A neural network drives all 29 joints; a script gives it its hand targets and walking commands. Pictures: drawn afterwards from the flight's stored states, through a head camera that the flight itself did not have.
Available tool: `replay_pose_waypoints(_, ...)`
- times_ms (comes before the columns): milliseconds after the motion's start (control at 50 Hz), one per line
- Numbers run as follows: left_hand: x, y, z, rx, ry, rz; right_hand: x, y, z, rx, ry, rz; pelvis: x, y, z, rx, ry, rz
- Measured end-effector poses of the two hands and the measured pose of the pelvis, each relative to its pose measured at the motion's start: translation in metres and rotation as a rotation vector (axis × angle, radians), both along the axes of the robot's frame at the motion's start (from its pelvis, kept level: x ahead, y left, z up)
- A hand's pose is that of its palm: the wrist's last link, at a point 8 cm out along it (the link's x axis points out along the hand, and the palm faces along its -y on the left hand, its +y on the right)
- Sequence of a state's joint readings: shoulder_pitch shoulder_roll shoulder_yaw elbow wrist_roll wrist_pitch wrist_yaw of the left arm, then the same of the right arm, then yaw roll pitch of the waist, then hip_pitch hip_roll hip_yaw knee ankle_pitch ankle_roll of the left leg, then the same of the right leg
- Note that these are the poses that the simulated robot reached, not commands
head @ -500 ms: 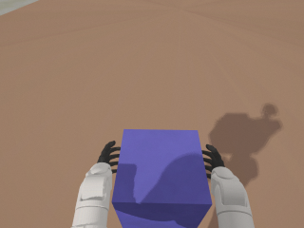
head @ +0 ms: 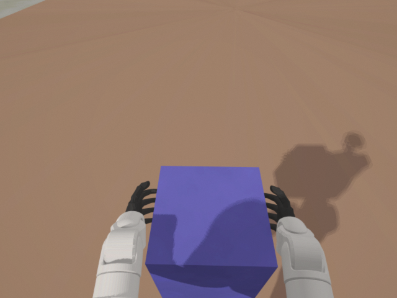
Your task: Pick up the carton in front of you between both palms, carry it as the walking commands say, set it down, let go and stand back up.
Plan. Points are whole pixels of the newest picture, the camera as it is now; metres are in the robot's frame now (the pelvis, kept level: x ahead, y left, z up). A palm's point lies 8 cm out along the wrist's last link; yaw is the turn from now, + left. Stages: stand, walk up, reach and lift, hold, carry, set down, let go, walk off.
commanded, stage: carry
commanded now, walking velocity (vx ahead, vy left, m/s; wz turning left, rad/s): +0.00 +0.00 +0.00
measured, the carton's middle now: (208, 236) +0.29 +0.00 -0.04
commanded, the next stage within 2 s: hold in 0.34 s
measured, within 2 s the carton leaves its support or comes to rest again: neither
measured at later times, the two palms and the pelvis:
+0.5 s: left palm (149, 216) +0.29 +0.12 +0.04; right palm (302, 236) +0.26 -0.18 +0.04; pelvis +0.00 +0.00 +0.01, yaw -7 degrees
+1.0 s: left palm (145, 201) +0.32 +0.14 +0.05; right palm (295, 236) +0.25 -0.16 +0.05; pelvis +0.00 +0.06 +0.01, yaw -13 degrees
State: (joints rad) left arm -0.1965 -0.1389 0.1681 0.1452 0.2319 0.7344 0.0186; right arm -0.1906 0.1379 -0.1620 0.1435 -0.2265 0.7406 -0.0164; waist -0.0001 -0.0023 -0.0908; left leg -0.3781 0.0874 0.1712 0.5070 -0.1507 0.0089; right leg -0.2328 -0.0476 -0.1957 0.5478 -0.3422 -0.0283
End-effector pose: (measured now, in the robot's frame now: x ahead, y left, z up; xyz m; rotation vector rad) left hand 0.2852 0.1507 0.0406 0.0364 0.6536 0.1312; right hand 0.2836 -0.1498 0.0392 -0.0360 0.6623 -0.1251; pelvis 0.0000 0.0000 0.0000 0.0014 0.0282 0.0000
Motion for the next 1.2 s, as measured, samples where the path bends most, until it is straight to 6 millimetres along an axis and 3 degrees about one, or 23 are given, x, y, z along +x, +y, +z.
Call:
replay_pose_waypoints(360, -0.002, -0.007, 0.0, 0.001, 0.002, 0.0, -0.002, -0.007, 0.0, 0.002, 0.002, -0.001, -0.002, -0.007, 0.001, 0.005, -0.019, -0.01)
replay_pose_waypoints(440, -0.004, -0.015, 0.0, 0.01, 0.009, -0.037, -0.013, -0.014, 0.0, -0.013, 0.009, -0.02, -0.004, -0.005, 0.008, 0.005, -0.087, -0.082)
replay_pose_waypoints(560, 0.01, -0.042, 0.004, 0.009, 0.007, -0.171, -0.04, -0.038, 0.002, -0.008, 0.008, -0.158, -0.006, 0.006, 0.01, -0.009, -0.134, -0.16)
replay_pose_waypoints(680, 0.02, -0.048, 0.009, -0.002, 0.001, -0.236, -0.05, -0.04, 0.01, -0.009, 0.002, -0.23, -0.006, 0.021, 0.01, -0.016, -0.159, -0.214)
replay_pose_waypoints(900, 0.025, -0.021, 0.009, -0.015, 0.008, -0.23, -0.043, -0.013, 0.015, -0.021, 0.011, -0.225, -0.004, 0.048, 0.011, -0.021, -0.166, -0.235)
replay_pose_waypoints(1020, 0.034, -0.015, 0.009, -0.037, 0.012, -0.218, -0.035, -0.007, 0.014, -0.009, 0.011, -0.236, -0.003, 0.058, 0.009, -0.021, -0.163, -0.235)
replay_pose_waypoints(1200, 0.058, -0.021, -0.015, -0.066, 0.05, -0.177, -0.007, -0.013, -0.012, 0.009, 0.044, -0.225, -0.006, 0.06, 0.0, -0.005, -0.105, -0.237)
